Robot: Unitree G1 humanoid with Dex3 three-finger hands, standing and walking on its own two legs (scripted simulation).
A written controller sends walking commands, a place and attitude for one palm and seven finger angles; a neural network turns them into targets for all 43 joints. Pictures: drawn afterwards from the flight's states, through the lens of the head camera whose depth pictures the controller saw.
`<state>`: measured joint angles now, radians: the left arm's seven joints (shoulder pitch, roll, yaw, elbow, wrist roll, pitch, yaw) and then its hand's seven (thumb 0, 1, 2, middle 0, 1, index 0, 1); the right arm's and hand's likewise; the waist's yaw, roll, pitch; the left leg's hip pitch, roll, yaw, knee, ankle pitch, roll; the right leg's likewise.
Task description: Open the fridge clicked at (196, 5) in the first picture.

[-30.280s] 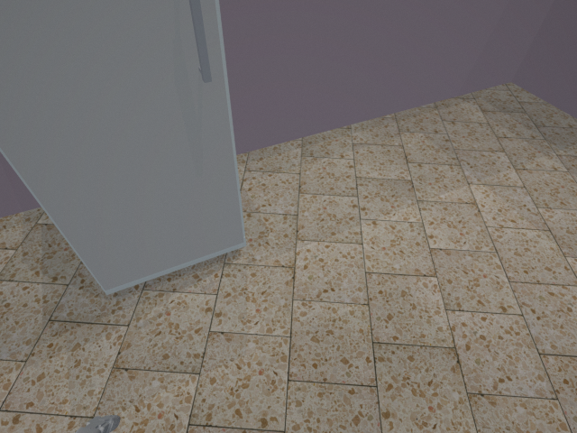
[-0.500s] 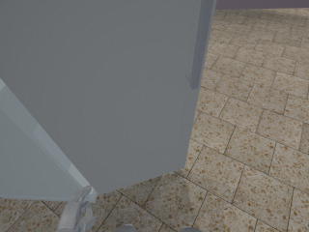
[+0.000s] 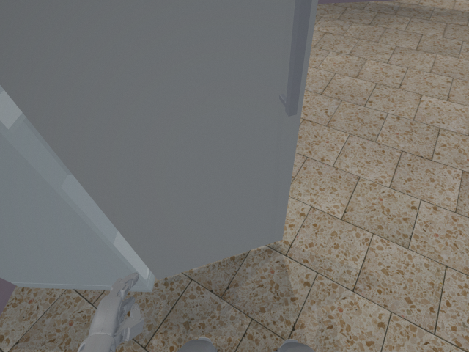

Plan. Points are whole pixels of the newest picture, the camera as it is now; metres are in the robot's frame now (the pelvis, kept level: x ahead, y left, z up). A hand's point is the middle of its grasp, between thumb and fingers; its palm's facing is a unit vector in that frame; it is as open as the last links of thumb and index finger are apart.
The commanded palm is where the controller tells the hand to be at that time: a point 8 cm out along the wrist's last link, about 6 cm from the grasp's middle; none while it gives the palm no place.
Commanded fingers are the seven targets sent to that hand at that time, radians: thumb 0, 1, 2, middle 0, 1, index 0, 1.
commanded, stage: step back with the hand held close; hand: right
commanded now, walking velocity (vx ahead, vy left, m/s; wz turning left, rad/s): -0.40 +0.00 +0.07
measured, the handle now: (294, 33) +0.58 -0.07 +0.24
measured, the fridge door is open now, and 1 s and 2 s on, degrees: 70 70 70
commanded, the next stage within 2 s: stop stepping back and stand still in 0.40 s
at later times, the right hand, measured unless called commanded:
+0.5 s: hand out of the picture +0.13 -0.23 +0.20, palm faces +0.25 +0.85 -0.47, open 7.4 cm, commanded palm +0.06 -0.28 +0.20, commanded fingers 0.00 -0.90 -0.90 0.20 0.30 0.20 0.30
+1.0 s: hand out of the picture +0.02 -0.28 +0.20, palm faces +0.39 +0.80 -0.46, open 7.5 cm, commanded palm -0.03 -0.32 +0.20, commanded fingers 0.00 -0.90 -0.90 0.20 0.30 0.20 0.30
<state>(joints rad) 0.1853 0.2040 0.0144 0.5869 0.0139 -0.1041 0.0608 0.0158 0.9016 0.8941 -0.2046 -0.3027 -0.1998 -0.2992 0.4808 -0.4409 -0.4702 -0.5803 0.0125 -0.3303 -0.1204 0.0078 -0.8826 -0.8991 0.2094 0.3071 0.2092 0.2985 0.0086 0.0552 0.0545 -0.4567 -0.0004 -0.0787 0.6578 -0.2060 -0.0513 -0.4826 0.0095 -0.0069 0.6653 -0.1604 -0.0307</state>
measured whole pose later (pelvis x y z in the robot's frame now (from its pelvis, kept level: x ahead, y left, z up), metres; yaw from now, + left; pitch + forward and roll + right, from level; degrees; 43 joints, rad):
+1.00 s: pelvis -0.19 -0.02 +0.02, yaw +3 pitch +0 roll +1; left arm 0.27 0.14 -0.05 0.62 0.03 -0.14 0.05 0.02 0.90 0.89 -0.21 -0.30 -0.20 -0.30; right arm 0.53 -0.45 -0.42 -0.45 0.01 -0.24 -0.13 0.01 -0.89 -0.90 0.20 0.31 0.20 0.30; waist 0.00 0.02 -0.06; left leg -0.23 -0.05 0.04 0.47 -0.26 0.05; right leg -0.32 -0.01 -0.01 0.59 -0.32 -0.02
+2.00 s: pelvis -0.18 -0.05 +0.02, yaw +1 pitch +0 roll +0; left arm 0.18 0.27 0.00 0.90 0.03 0.02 0.00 0.01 0.91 0.89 -0.20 -0.30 -0.20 -0.30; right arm 0.25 -0.19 0.03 0.88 -0.02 0.05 0.00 0.01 -0.92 -0.90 0.20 0.30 0.20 0.30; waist 0.03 0.02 0.02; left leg -0.25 0.00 0.03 0.54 -0.29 0.01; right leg -0.32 0.01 -0.04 0.54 -0.22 -0.03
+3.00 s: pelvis -0.17 -0.06 +0.03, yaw +1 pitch -1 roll +1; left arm 0.19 0.21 0.01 1.13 0.02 0.00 0.02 0.01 0.91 0.89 -0.20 -0.30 -0.20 -0.30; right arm 0.21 -0.21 0.00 1.15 -0.02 -0.01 -0.02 0.00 -0.90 -0.90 0.20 0.30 0.20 0.30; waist 0.00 0.01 0.04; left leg -0.14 0.01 0.01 0.36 -0.22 -0.01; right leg -0.21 0.03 -0.05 0.38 -0.16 -0.05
